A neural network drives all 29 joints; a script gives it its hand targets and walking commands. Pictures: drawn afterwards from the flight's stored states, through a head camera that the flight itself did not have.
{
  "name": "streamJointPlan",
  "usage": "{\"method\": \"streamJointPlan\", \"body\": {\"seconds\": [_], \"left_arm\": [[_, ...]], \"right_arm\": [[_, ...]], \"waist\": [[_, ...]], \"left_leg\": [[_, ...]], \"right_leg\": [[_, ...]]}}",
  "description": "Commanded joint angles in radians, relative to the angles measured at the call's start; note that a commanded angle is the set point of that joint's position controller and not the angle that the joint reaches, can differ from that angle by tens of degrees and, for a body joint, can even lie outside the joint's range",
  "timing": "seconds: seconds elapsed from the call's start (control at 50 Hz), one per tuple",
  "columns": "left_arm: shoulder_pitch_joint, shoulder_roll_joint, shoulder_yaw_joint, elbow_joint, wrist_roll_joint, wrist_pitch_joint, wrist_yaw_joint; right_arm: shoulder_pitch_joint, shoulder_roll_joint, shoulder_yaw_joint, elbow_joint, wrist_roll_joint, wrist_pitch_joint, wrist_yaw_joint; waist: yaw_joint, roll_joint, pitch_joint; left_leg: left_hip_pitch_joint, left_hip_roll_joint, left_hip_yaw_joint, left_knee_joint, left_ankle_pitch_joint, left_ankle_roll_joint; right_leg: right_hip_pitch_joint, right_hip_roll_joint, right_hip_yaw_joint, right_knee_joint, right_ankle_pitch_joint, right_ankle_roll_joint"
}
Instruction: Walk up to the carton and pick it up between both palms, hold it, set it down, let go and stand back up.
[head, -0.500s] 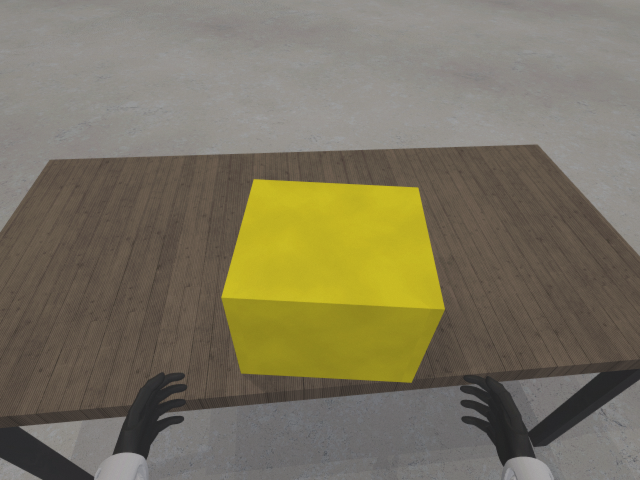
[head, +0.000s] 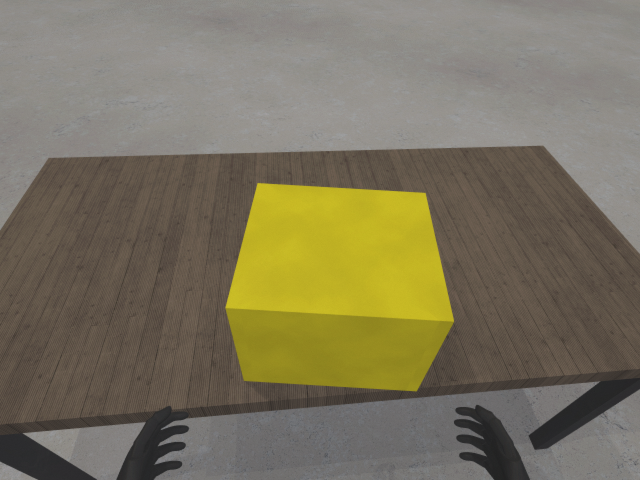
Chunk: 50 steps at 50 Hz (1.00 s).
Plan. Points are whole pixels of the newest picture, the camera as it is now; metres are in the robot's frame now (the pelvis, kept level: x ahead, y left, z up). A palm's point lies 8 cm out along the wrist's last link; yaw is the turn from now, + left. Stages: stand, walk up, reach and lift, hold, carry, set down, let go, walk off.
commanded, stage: set down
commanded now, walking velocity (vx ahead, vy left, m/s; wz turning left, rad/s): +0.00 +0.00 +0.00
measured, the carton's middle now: (335, 285) +0.42 -0.02 -0.04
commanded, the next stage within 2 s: let go in 0.18 s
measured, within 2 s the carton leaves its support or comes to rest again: neither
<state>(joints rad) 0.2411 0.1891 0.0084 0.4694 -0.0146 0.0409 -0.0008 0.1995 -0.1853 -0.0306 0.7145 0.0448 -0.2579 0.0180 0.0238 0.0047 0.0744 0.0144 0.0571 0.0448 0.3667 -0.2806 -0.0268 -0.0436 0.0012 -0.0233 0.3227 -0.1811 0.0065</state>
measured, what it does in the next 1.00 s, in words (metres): stands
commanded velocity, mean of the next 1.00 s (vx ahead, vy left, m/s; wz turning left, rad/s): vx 0.00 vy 0.00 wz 0.00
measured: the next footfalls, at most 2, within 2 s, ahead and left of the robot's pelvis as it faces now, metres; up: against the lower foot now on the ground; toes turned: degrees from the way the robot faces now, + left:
none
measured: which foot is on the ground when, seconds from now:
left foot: down 0.00-1.00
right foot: down 0.00-1.00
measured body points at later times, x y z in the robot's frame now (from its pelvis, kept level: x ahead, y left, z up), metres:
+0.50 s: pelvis -0.01 +0.00 +0.00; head -0.01 +0.00 +0.45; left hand +0.17 +0.23 -0.08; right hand +0.17 -0.23 -0.09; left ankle -0.04 +0.13 -0.75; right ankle +0.00 -0.13 -0.75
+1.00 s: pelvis -0.02 +0.00 -0.01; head -0.01 +0.01 +0.44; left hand +0.07 +0.27 -0.12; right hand +0.11 -0.24 -0.13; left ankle -0.04 +0.13 -0.75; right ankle +0.00 -0.13 -0.75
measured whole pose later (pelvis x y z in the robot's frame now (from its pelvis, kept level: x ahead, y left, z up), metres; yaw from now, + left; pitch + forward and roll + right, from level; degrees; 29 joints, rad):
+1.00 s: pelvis -0.02 +0.00 -0.01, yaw +6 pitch +0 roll -1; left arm 0.26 0.24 0.07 0.66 0.04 0.00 -0.01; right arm 0.29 -0.22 -0.05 0.75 -0.04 0.00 0.04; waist 0.02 0.00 0.01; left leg -0.21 0.01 -0.06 0.51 -0.30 -0.02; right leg -0.23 -0.05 -0.12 0.47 -0.24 0.02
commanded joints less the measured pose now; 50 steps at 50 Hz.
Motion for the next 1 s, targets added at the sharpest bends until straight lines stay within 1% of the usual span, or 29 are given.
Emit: {"method": "streamJointPlan", "body": {"seconds": [0.0,0.14,0.24,0.34,0.38,0.58,0.6,0.62,0.64,0.66,0.68,0.7,0.72,0.74,0.78,0.8,0.86,0.98], "left_arm": [[-0.042,0.074,0.025,-0.101,0.013,0.011,0.001],[-0.059,0.07,0.027,-0.097,0.028,0.068,0.0],[-0.121,0.091,0.022,-0.095,0.021,0.102,0.002],[-0.101,0.088,0.025,-0.077,0.025,0.094,-0.002],[-0.097,0.085,0.028,-0.066,0.028,0.097,-0.006],[-0.126,0.09,0.031,-0.072,0.027,0.103,-0.002],[-0.114,0.046,-0.001,-0.129,-0.007,0.102,-0.002],[-0.093,0.06,0.006,-0.097,0.004,0.111,-0.009],[-0.112,0.069,0.019,-0.118,0.006,0.112,-0.015],[-0.107,0.071,0.018,-0.113,0.012,0.115,-0.018],[-0.042,0.203,0.081,0.005,0.09,0.025,-0.003],[-0.015,0.182,0.079,-0.009,0.082,-0.017,-0.001],[-0.037,0.152,0.071,0.011,0.082,-0.039,-0.005],[-0.053,0.133,0.069,0.016,0.072,-0.046,-0.006],[-0.058,0.113,0.066,0.038,0.059,-0.048,-0.008],[-0.054,0.116,0.068,0.047,0.056,-0.048,-0.009],[-0.043,0.131,0.075,0.076,0.056,-0.052,-0.008],[-0.009,0.136,0.078,0.13,0.054,-0.057,-0.002]], "right_arm": [[-0.039,-0.102,-0.025,-0.091,-0.011,-0.006,-0.001],[-0.043,-0.097,-0.025,-0.09,-0.039,0.03,-0.002],[-0.092,-0.095,-0.047,-0.077,-0.077,0.036,-0.005],[-0.082,-0.095,-0.036,-0.056,-0.066,0.026,-0.006],[-0.084,-0.099,-0.031,-0.052,-0.064,0.026,-0.006],[-0.094,-0.091,-0.033,-0.077,-0.071,0.043,-0.005],[-0.088,-0.145,-0.076,-0.135,-0.067,0.021,-0.01],[-0.062,-0.135,-0.056,-0.114,-0.058,0.017,-0.014],[-0.065,-0.135,-0.055,-0.111,-0.055,0.011,-0.018],[-0.06,-0.134,-0.052,-0.107,-0.049,0.006,-0.019],[0.053,-0.098,-0.041,-0.035,-0.082,0.166,-0.017],[0.032,-0.142,-0.046,-0.063,-0.081,0.23,-0.01],[0.019,-0.141,-0.047,-0.078,-0.071,0.253,0.001],[0.032,-0.141,-0.045,-0.076,-0.067,0.258,0.008],[0.033,-0.142,-0.045,-0.066,-0.073,0.249,0.015],[0.028,-0.139,-0.044,-0.064,-0.079,0.245,0.018],[0.038,-0.141,-0.045,-0.056,-0.084,0.242,0.021],[0.08,-0.146,-0.045,-0.034,-0.082,0.239,0.015]], "waist": [[-0.001,0.026,-0.038],[-0.006,0.023,-0.03],[-0.012,0.018,-0.043],[-0.014,0.013,-0.061],[-0.014,0.009,-0.056],[-0.014,0.008,-0.037],[0.036,-0.021,-0.076],[0.007,-0.006,-0.08],[0.019,-0.005,-0.074],[0.013,-0.004,-0.069],[-0.016,-0.036,-0.001],[0.013,0.006,-0.012],[-0.007,0.011,-0.039],[-0.013,0.005,-0.069],[-0.007,-0.005,-0.119],[-0.003,0.002,-0.108],[-0.002,0.018,-0.108],[-0.005,0.011,-0.099]], "left_leg": [[-0.078,-0.059,0.03,-0.043,0.375,-0.034],[-0.083,-0.057,0.035,-0.044,0.346,-0.03],[-0.107,-0.049,0.041,-0.03,0.278,-0.022],[-0.09,-0.055,0.04,-0.02,0.331,-0.026],[-0.083,-0.058,0.039,-0.021,0.336,-0.026],[-0.102,-0.056,0.045,-0.034,0.276,-0.019],[-0.174,-0.079,0.05,0.004,0.299,-0.031],[-0.168,-0.077,0.054,0.009,0.302,-0.033],[-0.182,-0.082,0.054,0.018,0.304,-0.033],[-0.179,-0.083,0.055,0.02,0.291,-0.033],[-0.34,0.06,-0.077,0.013,0.281,-0.01],[-0.282,0.057,-0.088,0.032,0.251,-0.003],[-0.299,0.042,-0.084,0.042,0.208,-0.002],[-0.305,0.032,-0.082,0.047,0.19,-0.002],[-0.303,0.016,-0.095,0.047,0.149,-0.002],[-0.312,0.014,-0.103,0.044,0.142,0.001],[-0.322,0.01,-0.123,0.043,0.156,0.01],[-0.324,0.007,-0.154,0.04,0.165,0.024]], "right_leg": [[0.046,0.039,-0.002,-0.042,0.142,-0.043],[0.039,0.038,-0.011,-0.037,0.131,-0.038],[0.018,0.034,-0.019,-0.01,0.113,-0.032],[0.044,0.035,-0.016,-0.006,0.171,-0.03],[0.043,0.036,-0.017,-0.01,0.174,-0.029],[0.032,0.03,-0.01,-0.014,0.129,-0.03],[0.054,0.037,-0.007,0.03,0.173,-0.017],[0.057,0.036,-0.002,0.04,0.199,-0.02],[0.056,0.035,-0.004,0.044,0.198,-0.018],[0.046,0.034,-0.004,0.046,0.191,-0.019],[-0.03,-0.09,-0.002,0.089,0.138,0.022],[-0.083,-0.094,0.023,0.074,0.135,0.039],[-0.089,-0.093,0.026,0.082,0.102,0.036],[-0.08,-0.095,0.027,0.087,0.077,0.025],[-0.072,-0.1,0.014,0.084,0.045,0.018],[-0.081,-0.103,0.011,0.081,0.036,0.017],[-0.086,-0.109,0.001,0.081,0.024,0.014],[-0.095,-0.111,-0.024,0.078,0.0,0.013]]}}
